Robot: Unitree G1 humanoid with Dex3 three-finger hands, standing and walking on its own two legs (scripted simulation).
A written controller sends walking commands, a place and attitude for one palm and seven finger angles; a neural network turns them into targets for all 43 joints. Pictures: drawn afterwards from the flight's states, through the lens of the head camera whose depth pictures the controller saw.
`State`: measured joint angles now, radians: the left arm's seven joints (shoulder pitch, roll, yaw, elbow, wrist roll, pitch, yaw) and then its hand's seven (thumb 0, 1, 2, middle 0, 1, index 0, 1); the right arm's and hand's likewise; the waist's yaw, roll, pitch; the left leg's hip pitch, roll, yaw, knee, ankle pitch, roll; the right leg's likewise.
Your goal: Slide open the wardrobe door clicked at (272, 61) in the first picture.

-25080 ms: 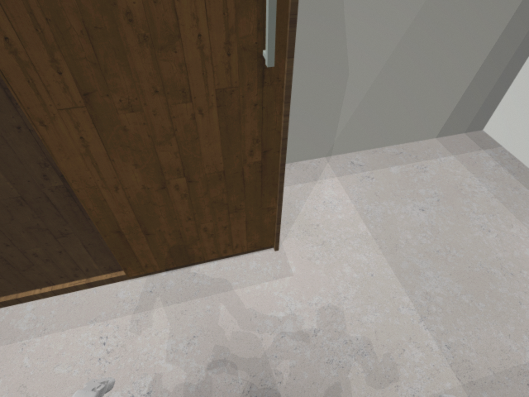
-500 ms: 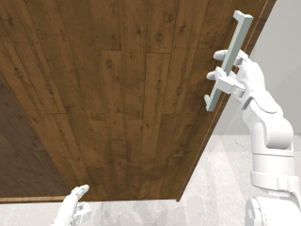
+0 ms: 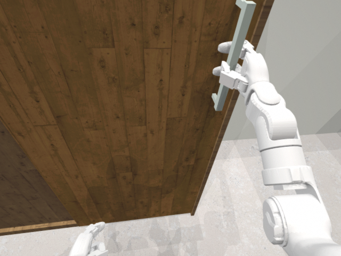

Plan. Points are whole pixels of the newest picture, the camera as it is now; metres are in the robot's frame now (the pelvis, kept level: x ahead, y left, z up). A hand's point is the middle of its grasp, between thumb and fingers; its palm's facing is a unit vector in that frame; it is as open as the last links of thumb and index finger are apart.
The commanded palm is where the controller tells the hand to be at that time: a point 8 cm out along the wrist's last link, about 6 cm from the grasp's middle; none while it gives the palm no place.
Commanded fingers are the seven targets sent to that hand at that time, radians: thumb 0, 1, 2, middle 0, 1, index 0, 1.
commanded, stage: tug the door sideways, standing still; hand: right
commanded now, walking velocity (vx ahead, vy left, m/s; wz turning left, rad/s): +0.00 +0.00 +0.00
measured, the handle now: (227, 61) +0.48 -0.10 +0.25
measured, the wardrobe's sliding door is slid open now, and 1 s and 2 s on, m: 0.00 0.01 0.20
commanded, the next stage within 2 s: step sideways, sliding the door along in 0.28 s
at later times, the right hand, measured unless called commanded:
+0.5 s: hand (222, 75) +0.43 -0.09 +0.24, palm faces -0.03 +0.99 -0.13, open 5.9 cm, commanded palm +0.41 -0.11 +0.25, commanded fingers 0.00 -0.90 -0.90 0.45 1.40 0.45 1.40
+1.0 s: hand (210, 73) +0.44 -0.06 +0.24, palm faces +0.35 +0.93 -0.07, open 6.4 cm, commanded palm +0.40 -0.04 +0.24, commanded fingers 0.00 -0.90 -0.90 0.45 1.40 0.45 1.40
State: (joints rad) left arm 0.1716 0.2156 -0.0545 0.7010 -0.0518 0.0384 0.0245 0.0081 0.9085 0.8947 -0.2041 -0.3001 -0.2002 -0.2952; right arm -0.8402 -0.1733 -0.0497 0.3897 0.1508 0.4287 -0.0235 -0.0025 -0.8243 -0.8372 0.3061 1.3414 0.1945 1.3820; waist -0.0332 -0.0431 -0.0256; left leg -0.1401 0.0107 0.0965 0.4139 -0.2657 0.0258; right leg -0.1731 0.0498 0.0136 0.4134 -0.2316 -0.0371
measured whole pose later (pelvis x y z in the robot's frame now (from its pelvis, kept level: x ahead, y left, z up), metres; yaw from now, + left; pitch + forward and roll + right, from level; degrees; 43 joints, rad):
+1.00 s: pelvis +0.01 +0.14 -0.02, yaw -1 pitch -2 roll +1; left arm 0.07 0.28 0.04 0.67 -0.08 -0.02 0.06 0.01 0.91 0.89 -0.20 -0.30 -0.20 -0.29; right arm -0.80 -0.31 -0.22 0.20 0.11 0.03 -0.17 -0.02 -0.77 -0.86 0.50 1.43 0.13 1.33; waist -0.08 -0.08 0.25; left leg -0.29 0.08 0.16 0.66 -0.33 0.01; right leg -0.43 -0.09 0.01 1.00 -0.57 0.02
